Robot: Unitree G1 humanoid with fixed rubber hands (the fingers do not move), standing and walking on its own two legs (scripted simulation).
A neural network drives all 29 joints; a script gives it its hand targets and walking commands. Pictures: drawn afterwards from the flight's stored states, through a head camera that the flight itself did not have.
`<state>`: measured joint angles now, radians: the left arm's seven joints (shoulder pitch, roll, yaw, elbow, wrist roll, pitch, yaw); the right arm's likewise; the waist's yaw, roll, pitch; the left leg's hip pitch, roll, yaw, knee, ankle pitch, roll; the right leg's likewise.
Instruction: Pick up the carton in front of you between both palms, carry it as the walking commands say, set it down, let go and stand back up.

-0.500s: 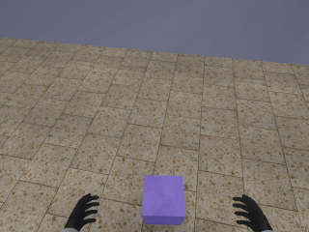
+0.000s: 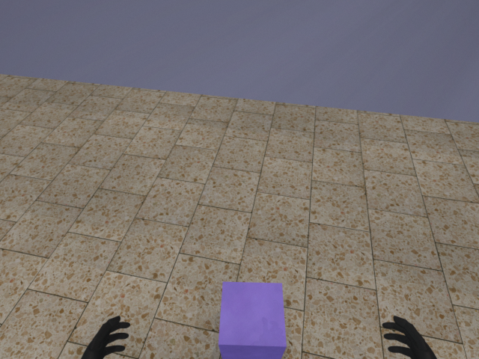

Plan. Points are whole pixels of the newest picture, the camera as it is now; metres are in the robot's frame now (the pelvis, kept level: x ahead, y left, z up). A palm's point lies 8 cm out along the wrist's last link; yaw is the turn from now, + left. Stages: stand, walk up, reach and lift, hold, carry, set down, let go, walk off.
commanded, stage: stand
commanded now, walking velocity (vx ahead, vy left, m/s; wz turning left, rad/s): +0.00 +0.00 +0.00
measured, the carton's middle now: (251, 323) +0.37 +0.00 -0.65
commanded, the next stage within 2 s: none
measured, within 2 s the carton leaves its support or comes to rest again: neither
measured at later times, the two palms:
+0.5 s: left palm out of the picture +0.13 +0.30 -0.09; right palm out of the picture +0.14 -0.28 -0.08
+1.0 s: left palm out of the picture +0.09 +0.31 -0.09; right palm out of the picture +0.10 -0.29 -0.09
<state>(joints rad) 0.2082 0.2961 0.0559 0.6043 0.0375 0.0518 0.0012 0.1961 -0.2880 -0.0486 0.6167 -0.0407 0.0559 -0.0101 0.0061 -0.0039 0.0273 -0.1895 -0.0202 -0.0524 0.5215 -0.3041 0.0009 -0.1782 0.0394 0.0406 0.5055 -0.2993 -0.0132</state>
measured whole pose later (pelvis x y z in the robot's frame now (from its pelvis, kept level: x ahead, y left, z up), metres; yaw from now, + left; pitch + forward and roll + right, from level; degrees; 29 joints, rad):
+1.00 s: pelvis +0.00 +0.01 +0.01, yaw +0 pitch -2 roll +0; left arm 0.15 0.37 0.01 0.95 0.02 -0.01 0.02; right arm 0.14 -0.37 -0.01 0.96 -0.02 -0.02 -0.02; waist 0.01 0.00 0.01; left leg -0.12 -0.03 -0.05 0.38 -0.22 0.01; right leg -0.11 0.02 0.05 0.37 -0.23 0.00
